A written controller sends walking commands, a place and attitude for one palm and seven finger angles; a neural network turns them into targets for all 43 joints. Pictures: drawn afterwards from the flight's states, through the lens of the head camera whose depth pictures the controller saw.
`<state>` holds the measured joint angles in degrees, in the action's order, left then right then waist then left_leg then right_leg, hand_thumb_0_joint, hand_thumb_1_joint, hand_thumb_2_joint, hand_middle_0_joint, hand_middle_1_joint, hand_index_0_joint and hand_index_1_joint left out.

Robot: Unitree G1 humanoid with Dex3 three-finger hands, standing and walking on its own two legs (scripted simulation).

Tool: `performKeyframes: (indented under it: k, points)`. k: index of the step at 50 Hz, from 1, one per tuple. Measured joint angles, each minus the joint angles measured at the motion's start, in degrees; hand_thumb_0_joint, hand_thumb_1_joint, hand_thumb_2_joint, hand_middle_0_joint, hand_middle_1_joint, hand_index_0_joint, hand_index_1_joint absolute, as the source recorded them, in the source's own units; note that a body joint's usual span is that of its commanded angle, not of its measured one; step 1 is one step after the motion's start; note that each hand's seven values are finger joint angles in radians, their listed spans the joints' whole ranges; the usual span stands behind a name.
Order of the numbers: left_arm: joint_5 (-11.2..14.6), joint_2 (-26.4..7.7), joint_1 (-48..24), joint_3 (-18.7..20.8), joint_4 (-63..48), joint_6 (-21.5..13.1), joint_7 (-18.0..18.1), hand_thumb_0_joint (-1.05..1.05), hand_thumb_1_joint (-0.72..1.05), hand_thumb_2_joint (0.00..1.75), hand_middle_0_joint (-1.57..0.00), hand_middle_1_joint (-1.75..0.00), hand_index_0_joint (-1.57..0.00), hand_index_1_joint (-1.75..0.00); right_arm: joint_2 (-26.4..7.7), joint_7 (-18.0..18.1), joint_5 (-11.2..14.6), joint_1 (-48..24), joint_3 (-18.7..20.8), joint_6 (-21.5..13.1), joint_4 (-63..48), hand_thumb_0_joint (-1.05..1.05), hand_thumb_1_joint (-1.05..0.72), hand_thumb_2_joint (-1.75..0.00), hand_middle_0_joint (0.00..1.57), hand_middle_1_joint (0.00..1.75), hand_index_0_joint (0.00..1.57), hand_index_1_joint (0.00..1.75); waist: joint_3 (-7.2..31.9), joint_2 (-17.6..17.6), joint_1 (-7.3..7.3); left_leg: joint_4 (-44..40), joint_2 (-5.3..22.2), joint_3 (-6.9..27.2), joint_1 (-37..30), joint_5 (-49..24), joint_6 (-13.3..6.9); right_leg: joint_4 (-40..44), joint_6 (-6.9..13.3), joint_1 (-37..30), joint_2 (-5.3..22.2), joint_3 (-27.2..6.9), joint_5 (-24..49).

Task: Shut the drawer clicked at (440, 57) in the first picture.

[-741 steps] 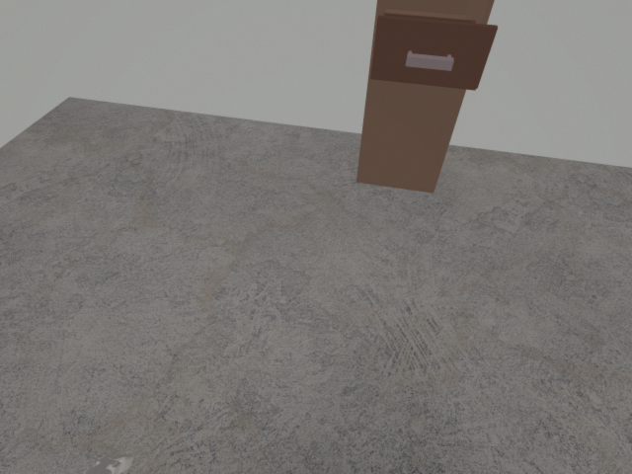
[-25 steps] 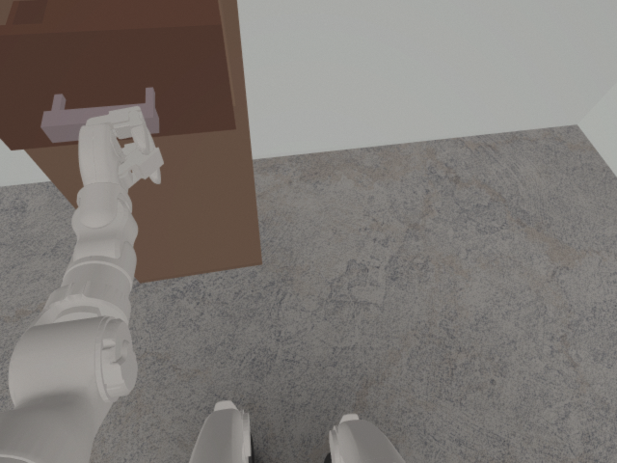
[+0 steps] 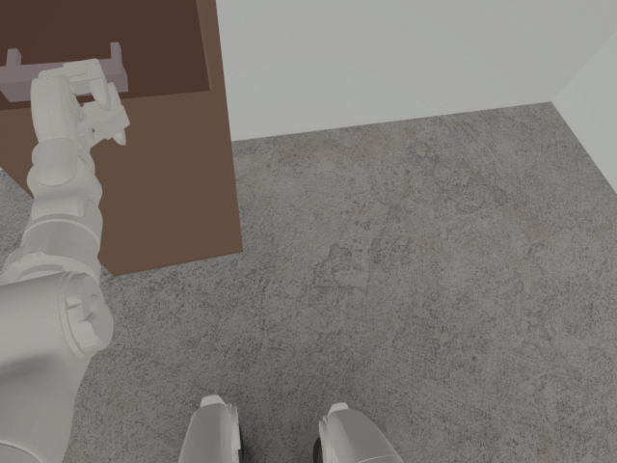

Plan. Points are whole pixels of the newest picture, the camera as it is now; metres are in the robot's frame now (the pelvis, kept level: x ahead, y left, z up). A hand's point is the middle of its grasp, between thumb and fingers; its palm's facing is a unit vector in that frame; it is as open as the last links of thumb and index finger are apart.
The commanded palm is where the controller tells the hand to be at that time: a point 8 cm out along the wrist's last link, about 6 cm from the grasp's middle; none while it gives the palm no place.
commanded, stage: push the drawer shut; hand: left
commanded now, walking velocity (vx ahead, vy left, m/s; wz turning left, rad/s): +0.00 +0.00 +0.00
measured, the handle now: (66, 66) +0.61 +0.25 +0.08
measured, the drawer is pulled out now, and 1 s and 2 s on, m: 0.01 0.00 0.00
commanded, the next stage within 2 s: pull the fist back off the drawer in 0.34 s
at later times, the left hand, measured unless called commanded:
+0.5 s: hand (107, 101) +0.55 +0.19 +0.08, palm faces +0.14 -0.99 -0.04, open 3.4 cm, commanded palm +0.58 +0.22 +0.09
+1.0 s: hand (119, 104) +0.54 +0.18 +0.09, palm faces +0.16 -0.99 -0.02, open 3.3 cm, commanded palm +0.52 +0.21 +0.09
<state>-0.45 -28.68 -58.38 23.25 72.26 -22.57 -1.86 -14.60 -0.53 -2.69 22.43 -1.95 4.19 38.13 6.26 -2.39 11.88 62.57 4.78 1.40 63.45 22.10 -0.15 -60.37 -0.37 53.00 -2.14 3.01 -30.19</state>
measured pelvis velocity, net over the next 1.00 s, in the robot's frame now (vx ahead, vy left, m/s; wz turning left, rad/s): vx -0.02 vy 0.01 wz -0.01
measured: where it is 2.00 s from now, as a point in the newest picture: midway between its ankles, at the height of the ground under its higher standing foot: outside the picture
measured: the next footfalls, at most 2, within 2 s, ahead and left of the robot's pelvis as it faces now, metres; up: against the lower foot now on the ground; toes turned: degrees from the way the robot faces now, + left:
none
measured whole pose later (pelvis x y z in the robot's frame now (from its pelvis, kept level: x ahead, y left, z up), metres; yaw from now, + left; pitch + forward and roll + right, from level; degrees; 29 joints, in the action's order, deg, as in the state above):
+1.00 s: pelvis -0.02 +0.01 -0.01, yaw -1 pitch +24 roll -6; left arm -1.2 -29.7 -63.5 21.8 70.3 -18.4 1.5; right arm -14.6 -1.6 -3.9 24.3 -2.9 1.7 37.3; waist 5.7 -3.1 13.2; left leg 64.7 4.6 1.9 68.8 20.6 -1.0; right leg -62.3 -1.1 58.1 -2.2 3.3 -28.7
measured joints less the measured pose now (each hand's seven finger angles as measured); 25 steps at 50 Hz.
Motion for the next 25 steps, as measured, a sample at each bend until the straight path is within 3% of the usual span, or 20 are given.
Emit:
performKeyframes:
  k: [12,25]
  points:
    - [-1.8,-3.4,-5.4,0.1,2.9,1.2,-0.6,0.03,0.63,0.91,-1.4,-1.6,-1.4,-1.6,-0.3,0.1,-0.7,0.7,-0.7,-0.1,-0.1,0.0,-0.9,-0.9,0.21,0.3,0.2,0.3,-0.2,-0.2,1.16,2.2,-0.1,1.1,4.3,-0.3,-0.3,-1.7,-0.2,3.6,-0.1,1.0,0.2]
    - [-1.9,-6.8,-10.2,-2.5,5.7,3.2,0.4,0.07,0.6,0.91,-1.4,-1.6,-1.4,-1.6,-0.6,0.9,-0.6,1.3,-2.2,-2.6,0.4,0.0,-0.9,-0.9,0.21,0.3,0.2,0.3,-0.4,-0.4,3.15,3.5,-0.2,1.9,7.8,-1.6,-0.6,-3.0,-0.4,6.8,-0.2,1.7,1.3]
